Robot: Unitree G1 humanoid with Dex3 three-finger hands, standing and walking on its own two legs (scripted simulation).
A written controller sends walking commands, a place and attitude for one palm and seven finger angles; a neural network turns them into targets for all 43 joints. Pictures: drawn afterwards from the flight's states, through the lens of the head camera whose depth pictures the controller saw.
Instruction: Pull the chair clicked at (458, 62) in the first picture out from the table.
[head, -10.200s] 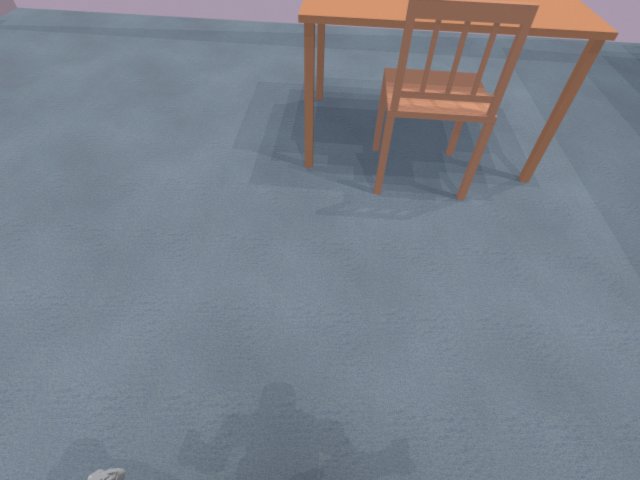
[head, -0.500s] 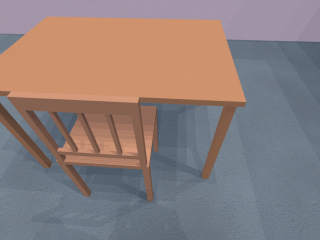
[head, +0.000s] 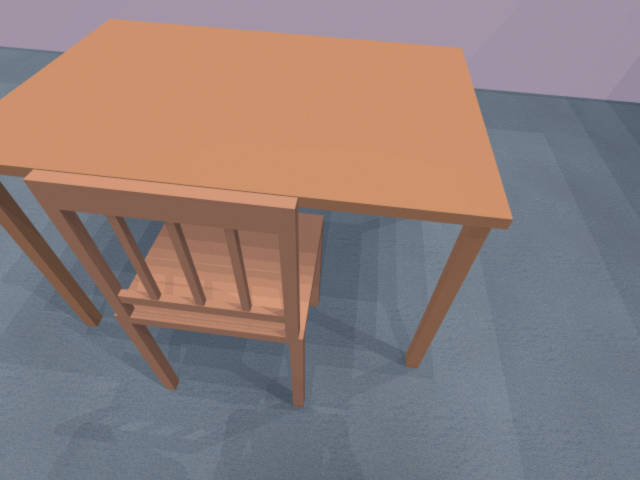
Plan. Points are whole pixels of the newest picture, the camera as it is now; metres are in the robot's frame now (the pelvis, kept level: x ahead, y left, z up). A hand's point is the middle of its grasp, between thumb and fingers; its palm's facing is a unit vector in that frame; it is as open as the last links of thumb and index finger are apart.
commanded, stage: come to a stop and stand still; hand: left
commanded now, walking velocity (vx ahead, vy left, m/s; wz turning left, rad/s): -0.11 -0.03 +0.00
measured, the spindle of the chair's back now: (187, 265) +0.48 +0.29 -0.10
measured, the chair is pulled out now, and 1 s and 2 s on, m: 0.00 0.00 0.00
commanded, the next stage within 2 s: look again from close up in 1.30 s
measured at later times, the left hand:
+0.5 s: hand out of the picture +0.07 +0.19 -0.16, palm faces +0.00 -0.97 -0.25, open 7.3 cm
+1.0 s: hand out of the picture -0.01 +0.23 -0.16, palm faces +0.01 -0.96 -0.29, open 7.4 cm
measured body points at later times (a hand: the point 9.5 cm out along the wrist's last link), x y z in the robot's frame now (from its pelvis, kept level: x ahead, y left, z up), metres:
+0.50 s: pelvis +0.00 +0.00 +0.00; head +0.02 -0.01 +0.45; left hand +0.07 +0.24 -0.14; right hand +0.01 -0.23 -0.16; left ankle -0.05 +0.10 -0.73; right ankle +0.00 -0.11 -0.73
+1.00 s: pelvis -0.05 +0.01 +0.01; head -0.06 +0.01 +0.46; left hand -0.01 +0.28 -0.14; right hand +0.01 -0.26 -0.13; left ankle -0.05 +0.10 -0.73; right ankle +0.00 -0.11 -0.73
